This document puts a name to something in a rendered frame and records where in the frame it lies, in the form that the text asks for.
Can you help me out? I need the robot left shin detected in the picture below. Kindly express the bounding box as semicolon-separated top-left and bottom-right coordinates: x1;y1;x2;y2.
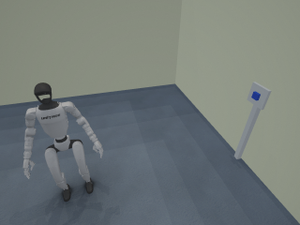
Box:
82;165;91;183

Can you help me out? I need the panel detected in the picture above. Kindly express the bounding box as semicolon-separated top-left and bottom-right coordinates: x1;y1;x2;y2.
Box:
234;82;272;159

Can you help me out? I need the right robot thigh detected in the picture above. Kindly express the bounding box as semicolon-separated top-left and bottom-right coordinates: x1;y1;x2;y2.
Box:
44;144;66;183

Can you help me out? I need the robot left hand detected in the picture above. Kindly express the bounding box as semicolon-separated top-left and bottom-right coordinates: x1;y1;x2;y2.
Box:
93;141;104;158

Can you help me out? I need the robot right forearm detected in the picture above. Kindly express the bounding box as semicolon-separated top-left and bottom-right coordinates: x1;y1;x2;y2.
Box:
23;129;34;159

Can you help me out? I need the right robot upper arm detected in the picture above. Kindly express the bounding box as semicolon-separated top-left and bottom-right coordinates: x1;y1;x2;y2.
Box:
25;107;37;136

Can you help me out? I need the button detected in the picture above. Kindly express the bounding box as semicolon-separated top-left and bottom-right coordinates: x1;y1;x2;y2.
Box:
251;91;261;101

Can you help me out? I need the robot right hand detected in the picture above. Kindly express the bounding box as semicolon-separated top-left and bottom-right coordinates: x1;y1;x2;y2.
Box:
22;158;35;179

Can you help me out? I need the left robot upper arm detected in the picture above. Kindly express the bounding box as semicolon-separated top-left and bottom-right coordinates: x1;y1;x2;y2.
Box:
62;101;85;126

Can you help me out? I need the robot left forearm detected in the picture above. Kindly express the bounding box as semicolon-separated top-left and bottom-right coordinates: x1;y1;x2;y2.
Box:
82;117;98;143

